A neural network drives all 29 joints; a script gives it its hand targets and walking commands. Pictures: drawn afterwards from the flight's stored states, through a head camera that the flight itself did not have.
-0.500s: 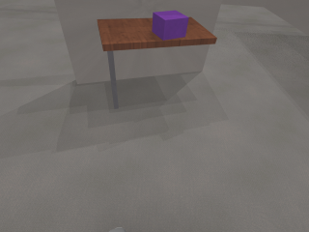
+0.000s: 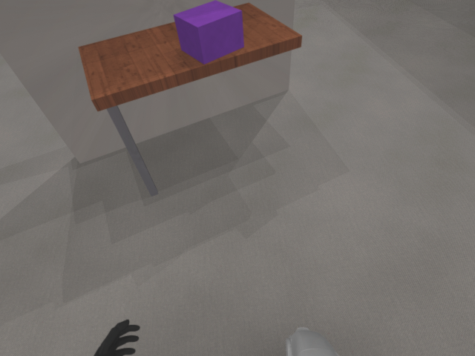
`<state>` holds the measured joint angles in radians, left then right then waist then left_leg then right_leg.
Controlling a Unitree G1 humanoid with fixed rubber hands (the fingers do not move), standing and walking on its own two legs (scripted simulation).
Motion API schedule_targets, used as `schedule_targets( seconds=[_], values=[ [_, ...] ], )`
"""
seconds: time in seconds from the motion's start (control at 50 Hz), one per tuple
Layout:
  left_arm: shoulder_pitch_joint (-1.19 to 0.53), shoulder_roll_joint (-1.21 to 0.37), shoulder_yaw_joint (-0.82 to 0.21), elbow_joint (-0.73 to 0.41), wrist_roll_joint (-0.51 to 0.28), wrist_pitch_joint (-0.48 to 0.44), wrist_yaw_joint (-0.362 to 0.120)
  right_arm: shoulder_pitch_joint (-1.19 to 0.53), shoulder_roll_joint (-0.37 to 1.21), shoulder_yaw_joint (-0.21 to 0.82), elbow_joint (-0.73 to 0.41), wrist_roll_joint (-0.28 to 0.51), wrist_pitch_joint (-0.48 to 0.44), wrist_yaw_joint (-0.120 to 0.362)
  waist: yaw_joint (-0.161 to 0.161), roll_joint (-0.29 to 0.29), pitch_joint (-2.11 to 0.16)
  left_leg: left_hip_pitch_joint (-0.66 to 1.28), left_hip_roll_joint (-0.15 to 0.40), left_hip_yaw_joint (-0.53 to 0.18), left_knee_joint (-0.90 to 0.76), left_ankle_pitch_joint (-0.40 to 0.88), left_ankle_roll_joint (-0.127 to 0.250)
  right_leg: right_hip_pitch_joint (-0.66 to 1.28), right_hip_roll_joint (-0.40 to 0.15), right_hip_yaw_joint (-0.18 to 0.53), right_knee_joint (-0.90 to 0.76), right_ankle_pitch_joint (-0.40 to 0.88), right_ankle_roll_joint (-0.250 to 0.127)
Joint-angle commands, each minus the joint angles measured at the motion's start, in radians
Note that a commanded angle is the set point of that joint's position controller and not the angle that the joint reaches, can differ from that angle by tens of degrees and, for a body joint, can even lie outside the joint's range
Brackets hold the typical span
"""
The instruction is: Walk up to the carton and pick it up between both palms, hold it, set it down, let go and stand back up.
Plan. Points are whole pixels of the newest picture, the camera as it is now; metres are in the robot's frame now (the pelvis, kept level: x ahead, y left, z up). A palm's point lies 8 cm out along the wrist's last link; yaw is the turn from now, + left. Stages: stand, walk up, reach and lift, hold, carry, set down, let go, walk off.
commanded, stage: walk up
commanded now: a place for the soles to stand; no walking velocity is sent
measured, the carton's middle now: (209, 31) +1.28 +0.11 -0.01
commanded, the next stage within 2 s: none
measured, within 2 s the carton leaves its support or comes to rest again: neither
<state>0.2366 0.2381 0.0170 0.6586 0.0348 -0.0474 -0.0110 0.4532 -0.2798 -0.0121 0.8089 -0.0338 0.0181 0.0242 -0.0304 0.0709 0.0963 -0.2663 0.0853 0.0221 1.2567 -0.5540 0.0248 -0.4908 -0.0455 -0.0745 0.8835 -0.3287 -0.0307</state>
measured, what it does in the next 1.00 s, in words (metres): walks ahead: left foot, then right foot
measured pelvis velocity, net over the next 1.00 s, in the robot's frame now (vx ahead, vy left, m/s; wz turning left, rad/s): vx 0.46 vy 0.06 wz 0.03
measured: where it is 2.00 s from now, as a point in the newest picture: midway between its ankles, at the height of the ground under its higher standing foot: (230, 211)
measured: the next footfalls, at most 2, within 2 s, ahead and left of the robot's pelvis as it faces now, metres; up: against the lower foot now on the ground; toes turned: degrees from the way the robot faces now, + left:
left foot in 0.30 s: +0.31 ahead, +0.20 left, +0.00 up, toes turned +8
right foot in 0.72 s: +0.51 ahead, -0.07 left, +0.00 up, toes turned -6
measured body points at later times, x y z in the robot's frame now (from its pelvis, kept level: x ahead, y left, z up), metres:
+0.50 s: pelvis +0.23 +0.07 +0.00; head +0.24 +0.11 +0.45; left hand +0.28 +0.35 -0.14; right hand +0.31 -0.18 -0.09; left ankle +0.27 +0.19 -0.69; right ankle +0.22 -0.05 -0.62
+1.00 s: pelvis +0.46 +0.06 +0.03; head +0.48 +0.02 +0.48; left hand +0.52 +0.32 -0.07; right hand +0.56 -0.21 -0.10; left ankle +0.50 +0.19 -0.62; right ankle +0.47 -0.06 -0.69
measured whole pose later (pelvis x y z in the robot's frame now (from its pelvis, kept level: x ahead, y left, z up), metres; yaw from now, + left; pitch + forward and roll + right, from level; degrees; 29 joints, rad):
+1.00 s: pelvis +0.46 +0.06 +0.03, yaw +2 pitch -4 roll +0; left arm 0.35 0.23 0.00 0.71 0.03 -0.05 0.00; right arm 0.32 -0.31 -0.05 0.70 -0.02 0.01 0.04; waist 0.02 0.09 0.11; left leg -0.56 0.07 0.00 1.18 -0.39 -0.01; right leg -0.25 -0.07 -0.12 0.67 -0.35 -0.01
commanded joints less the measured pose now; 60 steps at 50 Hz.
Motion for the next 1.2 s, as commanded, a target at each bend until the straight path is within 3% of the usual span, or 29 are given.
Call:
schedule_targets(
  seconds=[0.0,0.06,0.1,0.16,0.22,0.26,0.28,0.3,0.32,0.34,0.42,0.5,0.54,0.62,0.68,0.7,0.72,0.74,0.76,0.8,0.84,0.88,0.98,1.04,1.1,1.12,1.14,1.16,1.18],
  values=[
    [0.138,0.252,0.078,-0.042,-0.002,-0.02,0.038,-0.073,-0.119,-0.053,-0.205,0.002,-0.04,0.007,0.091,-0.225,0.06,-0.479,0.044,-0.092,0.114,0.135,-0.013,0.256,-0.329,0.523,-0.614,-0.185,-0.245],
    [0.055,0.226,0.063,-0.019,0.0,-0.046,0.022,-0.041,-0.086,-0.055,-0.201,0.011,-0.043,0.023,0.029,-0.261,0.059,-0.364,0.052,-0.089,-0.039,0.168,-0.033,0.131,-0.278,0.347,-0.631,-0.111,-0.239],
    [0.026,0.233,0.068,-0.012,0.003,-0.055,0.022,-0.057,-0.073,-0.056,-0.209,0.014,-0.043,0.035,0.017,-0.305,0.052,-0.331,0.078,-0.087,-0.205,0.205,-0.036,0.108,-0.277,0.267,-0.63,-0.11,-0.238],
    [0.028,0.237,0.07,-0.004,0.009,-0.056,0.014,-0.067,-0.069,-0.068,-0.214,0.012,-0.061,0.045,0.015,-0.289,0.004,-0.171,0.056,-0.022,-0.435,0.313,-0.022,0.072,-0.231,0.148,-0.576,-0.131,-0.209],
    [0.049,0.24,0.072,0.009,0.014,-0.038,0.004,0.03,-0.1,-0.099,-0.191,0.002,-0.067,0.032,-0.037,-0.154,-0.066,0.105,-0.022,0.087,-0.523,0.397,-0.003,-0.017,-0.231,0.108,-0.435,-0.241,-0.182],
    [0.142,0.167,0.044,0.02,0.018,-0.018,-0.005,0.154,-0.155,-0.127,-0.165,-0.013,-0.075,0.008,-0.079,0.057,-0.136,0.292,-0.076,0.062,-0.533,0.279,0.015,-0.075,-0.139,0.004,-0.101,-0.197,-0.122],
    [0.185,0.102,0.019,0.0,0.015,-0.013,-0.014,0.209,-0.216,-0.138,-0.166,-0.016,-0.081,-0.007,-0.106,0.251,-0.183,0.345,0.065,-0.196,-0.656,-0.004,0.071,-0.153,-0.043,-0.085,0.227,-0.161,-0.067],
    [0.203,0.099,0.013,-0.044,0.005,-0.002,-0.02,0.194,-0.272,-0.132,-0.206,-0.015,-0.084,-0.023,-0.086,0.307,-0.146,0.29,0.269,-0.696,-0.956,-0.302,0.155,-0.27,0.036,0.016,0.412,-0.251,-0.016],
    [0.163,0.19,0.039,-0.059,0.001,0.026,-0.018,0.114,-0.29,-0.136,-0.219,0.004,-0.071,-0.039,-0.068,0.186,-0.088,0.219,0.335,-0.872,-1.101,-0.528,0.221,-0.298,0.005,0.076,0.474,-0.244,-0.001],
    [0.116,0.217,0.045,-0.072,0.007,0.039,-0.016,0.071,-0.28,-0.125,-0.229,0.017,-0.07,-0.044,-0.057,0.134,-0.021,0.161,0.351,-0.894,-1.135,-0.536,0.227,-0.327,-0.024,0.095,0.513,-0.188,0.006],
    [0.105,0.189,0.046,-0.044,0.007,0.035,-0.014,-0.012,-0.225,-0.095,-0.216,-0.005,-0.088,-0.042,-0.016,0.144,0.082,-0.038,0.287,-0.527,-1.048,-0.122,0.216,-0.228,-0.099,0.128,0.444,-0.089,0.031],
    [0.092,0.16,0.048,-0.049,-0.008,0.037,-0.03,-0.076,-0.199,-0.077,-0.194,-0.007,-0.098,-0.04,0.015,0.155,0.072,-0.087,0.276,-0.393,-1.027,0.006,0.264,-0.169,-0.119,0.128,0.285,-0.076,0.035],
    [0.057,0.143,0.046,-0.059,-0.013,0.03,-0.037,-0.063,-0.197,-0.076,-0.181,-0.012,-0.102,-0.044,0.005,0.113,0.071,-0.044,0.271,-0.337,-1.004,0.105,0.261,-0.165,-0.119,0.11,0.151,-0.043,0.033],
    [0.018,0.114,0.048,-0.076,-0.015,0.002,-0.042,-0.04,-0.197,-0.076,-0.158,-0.013,-0.093,-0.037,-0.003,0.05,0.031,-0.04,0.217,-0.174,-0.904,0.306,0.213,0.014,-0.056,0.021,-0.102,0.063,0.009],
    [0.204,0.141,0.076,-0.033,0.0,-0.019,-0.025,-0.031,-0.17,-0.056,-0.152,-0.004,-0.082,-0.024,0.092,-0.096,-0.072,-0.158,0.145,-0.058,-0.629,0.433,0.15,0.398,0.042,-0.051,-0.242,0.19,-0.019],
    [0.308,0.191,0.095,-0.009,0.01,-0.024,-0.012,0.014,-0.116,-0.037,-0.151,-0.005,-0.082,-0.018,0.135,-0.224,-0.164,-0.209,0.075,0.03,-0.377,0.471,0.105,0.558,0.0,0.037,-0.244,0.136,-0.045],
    [0.385,0.273,0.113,-0.015,0.028,-0.024,0.003,0.07,-0.056,-0.011,-0.175,0.007,-0.081,-0.012,0.163,-0.394,-0.263,-0.329,-0.032,0.106,-0.074,0.286,0.036,0.668,-0.232,0.412,-0.372,-0.134,-0.145],
    [0.354,0.327,0.118,-0.039,0.012,-0.01,0.018,0.066,-0.119,-0.034,-0.202,0.018,-0.059,-0.01,0.148,-0.4,-0.253,-0.448,-0.113,0.039,0.042,-0.04,-0.001,0.658,-0.41,0.83,-0.582,-0.363,-0.277],
    [0.313,0.311,0.119,-0.034,-0.01,0.003,0.031,0.001,-0.185,-0.053,-0.205,0.007,-0.032,-0.013,0.157,-0.3,-0.197,-0.5,-0.057,-0.034,0.139,-0.031,-0.004,0.61,-0.448,0.883,-0.634,-0.497,-0.327],
    [0.254,0.263,0.089,-0.056,-0.011,0.002,0.042,-0.091,-0.16,-0.052,-0.219,-0.002,-0.028,-0.012,0.156,-0.218,-0.03,-0.575,-0.022,-0.056,0.191,0.07,-0.011,0.492,-0.4,0.643,-0.609,-0.237,-0.28],
    [0.177,0.233,0.069,-0.057,-0.002,-0.011,0.038,-0.049,-0.116,-0.054,-0.211,0.003,-0.037,-0.003,0.095,-0.218,0.024,-0.471,0.005,-0.083,0.086,0.134,-0.024,0.327,-0.339,0.439,-0.582,0.043,-0.232],
    [0.104,0.215,0.06,-0.049,-0.001,-0.025,0.026,-0.013,-0.091,-0.052,-0.202,0.009,-0.039,0.006,0.05,-0.245,0.022,-0.377,0.011,-0.083,0.002,0.156,-0.035,0.235,-0.293,0.324,-0.592,0.066,-0.229],
    [0.079,0.228,0.061,-0.031,0.002,-0.043,0.023,-0.089,-0.048,-0.049,-0.223,0.014,-0.046,0.031,0.044,-0.274,0.035,-0.287,0.046,-0.045,-0.386,0.27,-0.038,0.198,-0.26,0.143,-0.59,0.138,-0.219],
    [0.1,0.249,0.066,-0.023,0.002,-0.038,0.012,-0.11,-0.056,-0.064,-0.233,0.009,-0.06,0.034,0.047,-0.273,-0.016,-0.131,0.002,0.021,-0.53,0.355,-0.019,0.18,-0.251,0.1,-0.536,0.088,-0.204],
    [0.14,0.217,0.051,-0.013,0.005,-0.016,0.002,0.017,-0.103,-0.098,-0.203,-0.01,-0.072,0.013,-0.018,-0.103,-0.091,0.143,-0.069,0.066,-0.597,0.385,0.015,0.09,-0.227,0.052,-0.339,0.005,-0.155],
    [0.186,0.179,0.034,-0.007,0.01,-0.008,-0.002,0.094,-0.133,-0.112,-0.184,-0.016,-0.077,0.001,-0.048,0.0,-0.132,0.235,-0.088,0.045,-0.606,0.322,0.026,0.068,-0.173,-0.009,-0.156,0.032,-0.123],
    [0.235,0.118,0.013,-0.026,0.008,-0.004,-0.008,0.152,-0.193,-0.125,-0.182,-0.024,-0.081,-0.011,-0.073,0.175,-0.194,0.324,0.057,-0.196,-0.69,0.093,0.083,-0.024,-0.091,-0.088,0.117,-0.011,-0.064],
    [0.261,0.113,0.011,-0.056,0.002,0.01,-0.015,0.157,-0.269,-0.134,-0.212,-0.019,-0.08,-0.027,-0.068,0.264,-0.171,0.326,0.276,-0.675,-0.93,-0.173,0.187,-0.175,0.027,-0.041,0.332,-0.244,-0.004],
    [0.203,0.206,0.041,-0.069,0.003,0.039,-0.01,0.12,-0.286,-0.141,-0.209,0.008,-0.062,-0.041,-0.079,0.163,-0.127,0.255,0.323,-0.815,-1.048,-0.383,0.26,-0.22,0.004,0.04,0.415,-0.283,0.006]
  ],
)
